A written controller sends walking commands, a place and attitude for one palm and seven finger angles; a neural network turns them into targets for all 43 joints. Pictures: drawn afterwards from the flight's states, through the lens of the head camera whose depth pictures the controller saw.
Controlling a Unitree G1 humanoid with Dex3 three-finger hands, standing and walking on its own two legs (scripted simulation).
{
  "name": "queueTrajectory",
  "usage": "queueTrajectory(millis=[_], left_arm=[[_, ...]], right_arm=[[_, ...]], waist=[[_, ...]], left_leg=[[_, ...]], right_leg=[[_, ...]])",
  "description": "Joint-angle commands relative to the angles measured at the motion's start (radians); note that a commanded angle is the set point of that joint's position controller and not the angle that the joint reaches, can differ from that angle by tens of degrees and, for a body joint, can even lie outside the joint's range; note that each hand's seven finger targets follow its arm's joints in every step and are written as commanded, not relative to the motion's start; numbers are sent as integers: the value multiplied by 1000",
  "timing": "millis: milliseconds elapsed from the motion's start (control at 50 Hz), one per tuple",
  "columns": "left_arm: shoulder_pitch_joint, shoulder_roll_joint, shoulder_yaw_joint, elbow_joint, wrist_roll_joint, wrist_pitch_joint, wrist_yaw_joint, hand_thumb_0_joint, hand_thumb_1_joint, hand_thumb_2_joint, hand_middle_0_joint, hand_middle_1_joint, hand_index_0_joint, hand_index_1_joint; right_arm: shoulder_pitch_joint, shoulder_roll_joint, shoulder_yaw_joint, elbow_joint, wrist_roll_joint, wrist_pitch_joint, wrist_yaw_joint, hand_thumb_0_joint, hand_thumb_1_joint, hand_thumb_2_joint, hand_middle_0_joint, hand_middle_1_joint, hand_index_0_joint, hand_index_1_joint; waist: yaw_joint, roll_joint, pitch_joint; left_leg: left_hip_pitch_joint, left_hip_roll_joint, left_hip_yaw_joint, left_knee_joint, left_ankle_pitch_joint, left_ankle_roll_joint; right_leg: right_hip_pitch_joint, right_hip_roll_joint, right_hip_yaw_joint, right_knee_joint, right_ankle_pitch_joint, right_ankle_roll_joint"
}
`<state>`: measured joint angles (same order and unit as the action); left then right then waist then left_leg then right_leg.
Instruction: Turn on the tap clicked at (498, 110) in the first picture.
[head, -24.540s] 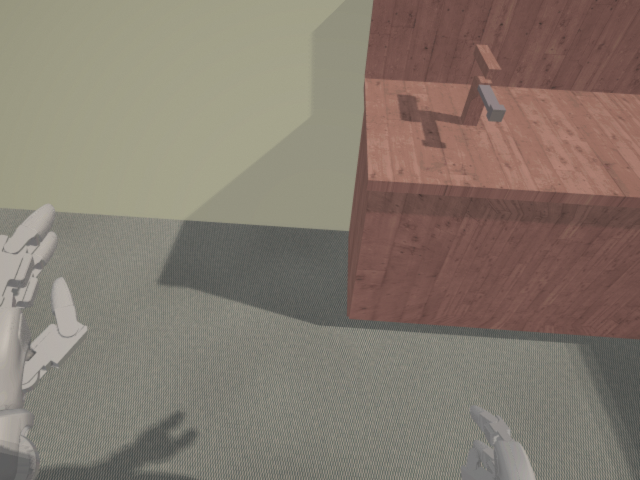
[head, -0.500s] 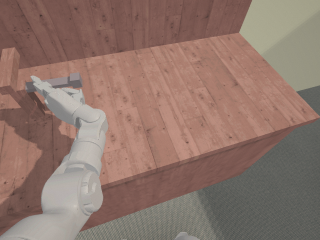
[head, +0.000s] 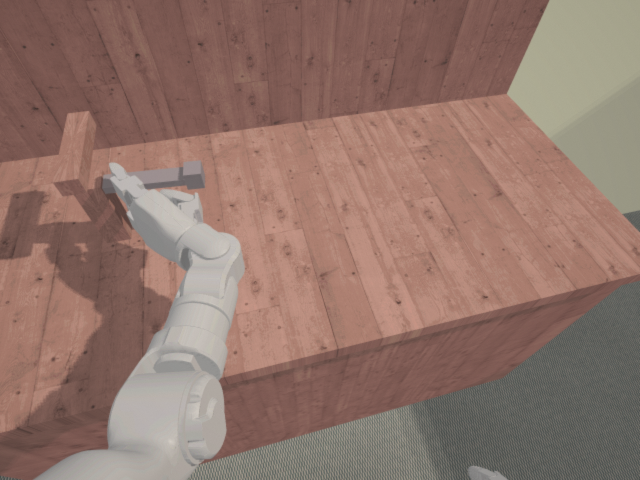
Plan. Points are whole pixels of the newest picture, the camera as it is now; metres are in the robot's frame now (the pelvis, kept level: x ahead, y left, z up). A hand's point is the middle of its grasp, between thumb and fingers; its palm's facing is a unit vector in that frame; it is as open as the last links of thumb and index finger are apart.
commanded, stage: lift the hand up off the lever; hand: left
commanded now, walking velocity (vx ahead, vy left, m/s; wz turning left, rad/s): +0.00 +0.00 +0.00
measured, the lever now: (194, 175) +0.51 +0.19 +0.08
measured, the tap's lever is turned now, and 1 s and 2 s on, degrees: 86 86 86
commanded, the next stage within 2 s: draw the hand back beside the body in 1.76 s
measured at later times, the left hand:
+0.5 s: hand (196, 194) +0.45 +0.16 +0.11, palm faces +0.80 -0.60 -0.10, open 7.8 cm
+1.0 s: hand (189, 186) +0.44 +0.17 +0.13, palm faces +0.79 -0.61 -0.09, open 7.8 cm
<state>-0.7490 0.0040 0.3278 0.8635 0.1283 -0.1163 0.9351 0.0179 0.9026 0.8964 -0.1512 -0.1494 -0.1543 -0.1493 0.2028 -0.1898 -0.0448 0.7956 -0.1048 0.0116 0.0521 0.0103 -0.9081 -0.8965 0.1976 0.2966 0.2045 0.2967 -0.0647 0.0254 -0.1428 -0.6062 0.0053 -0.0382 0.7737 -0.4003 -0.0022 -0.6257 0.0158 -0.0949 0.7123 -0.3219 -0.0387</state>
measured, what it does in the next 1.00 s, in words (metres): stands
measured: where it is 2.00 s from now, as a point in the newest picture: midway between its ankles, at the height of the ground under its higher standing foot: outside the picture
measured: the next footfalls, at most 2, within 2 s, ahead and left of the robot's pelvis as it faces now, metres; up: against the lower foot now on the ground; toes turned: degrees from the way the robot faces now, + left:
none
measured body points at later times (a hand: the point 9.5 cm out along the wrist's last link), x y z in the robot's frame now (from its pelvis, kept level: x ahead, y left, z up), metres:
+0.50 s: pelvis +0.00 -0.01 +0.01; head +0.04 -0.02 +0.46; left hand +0.40 +0.19 +0.11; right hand +0.09 -0.26 -0.13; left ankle -0.02 +0.12 -0.71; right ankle +0.01 -0.10 -0.71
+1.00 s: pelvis +0.00 -0.01 +0.02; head +0.03 -0.02 +0.46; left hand +0.39 +0.19 +0.13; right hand +0.12 -0.25 -0.11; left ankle -0.02 +0.12 -0.71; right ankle +0.01 -0.10 -0.71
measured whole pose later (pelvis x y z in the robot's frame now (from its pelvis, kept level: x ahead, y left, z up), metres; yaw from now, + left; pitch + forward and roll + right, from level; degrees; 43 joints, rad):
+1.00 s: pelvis +0.00 -0.01 +0.02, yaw +0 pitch +9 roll -1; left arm -0.72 0.00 0.30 0.74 0.09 0.02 0.91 0.02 0.90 0.90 -0.15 -0.15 -0.16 -0.15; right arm 0.17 -0.20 -0.04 0.80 -0.07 0.04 0.01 0.01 -0.91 -0.90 0.20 0.30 0.20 0.30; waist -0.04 0.03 -0.11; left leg -0.45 0.01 -0.04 0.63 -0.34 -0.01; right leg -0.48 0.03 -0.09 0.59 -0.27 -0.05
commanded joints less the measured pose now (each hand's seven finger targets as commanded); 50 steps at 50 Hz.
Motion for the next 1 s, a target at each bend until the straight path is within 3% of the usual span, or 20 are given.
queueTrajectory(millis=[0,60,140,180,240,300,340,360,400,440,480,540,580,720,740,800,840,860,940,980], left_arm=[[-483,84,-86,-233,63,-45,5,0,900,900,-150,-150,-150,-150],[-455,64,-95,-226,50,-19,-1,0,900,900,-150,-150,-150,-150],[-438,122,-37,-238,41,5,6,0,900,900,-150,-150,-150,-150],[-491,89,-82,-262,48,5,8,0,900,900,-150,-150,-150,-150],[-477,162,-15,-257,57,7,19,0,900,900,-150,-150,-150,-150],[-468,130,-52,-272,56,15,11,0,900,900,-150,-150,-150,-150],[-419,165,-17,-266,50,27,6,0,900,900,-150,-150,-150,-150],[-442,124,-62,-294,44,28,-1,0,900,900,-150,-150,-150,-150],[-420,116,-68,-313,39,32,-2,0,900,900,-150,-150,-150,-150],[-401,159,-26,-296,36,41,-2,0,900,900,-150,-150,-150,-150],[-408,117,-70,-330,26,43,-8,0,900,900,-150,-150,-150,-150],[-380,163,-26,-317,23,54,-9,0,900,900,-150,-150,-150,-150],[-402,120,-76,-338,21,54,-14,0,900,900,-150,-150,-150,-150],[-447,99,-109,-325,17,62,-19,0,900,900,-150,-150,-150,-150],[-428,141,-60,-308,15,65,-16,0,900,900,-150,-150,-150,-150],[-464,106,-99,-335,15,64,-16,0,900,900,-150,-150,-150,-150],[-416,158,-40,-315,16,72,-13,0,900,900,-150,-150,-150,-150],[-428,129,-73,-321,16,76,-18,0,900,900,-150,-150,-150,-150],[-396,145,-48,-333,10,96,-22,0,900,900,-150,-150,-150,-150],[-418,94,-102,-352,11,104,-27,0,900,900,-150,-150,-150,-150]], right_arm=[[19,-138,-46,-83,-2,-28,-10,0,-900,-900,200,300,200,300],[15,-139,-45,-89,1,-18,-12,0,-900,-900,200,300,200,300],[0,-144,-45,-92,6,-14,-21,0,-900,-900,200,300,200,300],[-11,-139,-42,-96,7,-16,-21,0,-900,-900,200,300,200,300],[-9,-145,-44,-86,4,-19,-29,0,-900,-900,200,300,200,300],[-8,-139,-42,-95,8,-19,-28,0,-900,-900,200,300,200,300],[-9,-145,-47,-94,12,-15,-34,0,-900,-900,200,300,200,300],[-9,-141,-43,-101,15,-14,-32,0,-900,-900,200,300,200,300],[-12,-139,-43,-103,17,-18,-30,0,-900,-900,200,300,200,300],[-16,-148,-46,-96,19,-17,-37,0,-900,-900,200,300,200,300],[-30,-141,-44,-106,24,-20,-37,0,-900,-900,200,300,200,300],[-34,-147,-45,-96,27,-18,-44,0,-900,-900,200,300,200,300],[-47,-142,-42,-104,30,-20,-43,0,-900,-900,200,300,200,300],[-72,-140,-35,-98,35,-25,-49,0,-900,-900,200,300,200,300],[-74,-143,-38,-90,34,-23,-53,0,-900,-900,200,300,200,300],[-74,-137,-32,-98,33,-24,-50,0,-900,-900,200,300,200,300],[-76,-143,-38,-94,32,-19,-53,0,-900,-900,200,300,200,300],[-72,-139,-33,-102,33,-17,-52,0,-900,-900,200,300,200,300],[-84,-142,-38,-106,35,-10,-54,0,-900,-900,200,300,200,300],[-90,-136,-34,-110,37,-11,-49,0,-900,-900,200,300,200,300]], waist=[[-18,-3,-376],[-15,-6,-369],[4,-47,-347],[-14,-43,-346],[-2,-52,-351],[-8,-44,-369],[8,-40,-361],[-7,-28,-367],[1,-30,-366],[10,-50,-329],[6,-40,-332],[17,-60,-306],[6,-66,-303],[0,-45,-260],[12,-48,-255],[5,-37,-289],[29,-45,-291],[13,-65,-299],[35,-60,-289],[25,-46,-284]], left_leg=[[162,6,16,-65,421,-33],[171,6,18,-72,443,-36],[127,2,22,-87,387,-23],[136,3,26,-88,365,-16],[124,-1,26,-91,348,-9],[137,-3,38,-96,359,-4],[131,-1,35,-107,357,-6],[152,-2,39,-111,363,-4],[159,-2,40,-113,366,-2],[141,-1,36,-126,350,-1],[159,-2,45,-132,346,3],[148,-3,40,-149,324,5],[164,-3,46,-153,314,7],[182,-3,42,-174,265,9],[176,-3,38,-180,255,10],[203,-5,43,-181,281,8],[194,-3,37,-182,298,5],[206,-3,42,-185,313,7],[210,1,40,-191,347,1],[233,5,43,-191,362,-1]], right_leg=[[226,-13,17,-55,301,3],[236,-13,15,-58,319,4],[285,-18,25,-83,325,7],[272,-21,28,-88,307,11],[298,-22,34,-101,305,12],[325,-27,40,-105,340,15],[346,-27,41,-114,343,14],[342,-28,42,-115,345,16],[350,-27,41,-122,351,15],[365,-30,44,-137,348,14],[373,-34,48,-148,352,18],[389,-35,50,-166,328,17],[381,-39,51,-175,313,20],[351,-38,53,-206,223,17],[355,-36,51,-211,205,17],[366,-38,51,-202,238,18],[382,-35,47,-199,253,13],[387,-36,46,-195,271,17],[407,-37,44,-198,312,13],[391,-36,39,-197,313,11]])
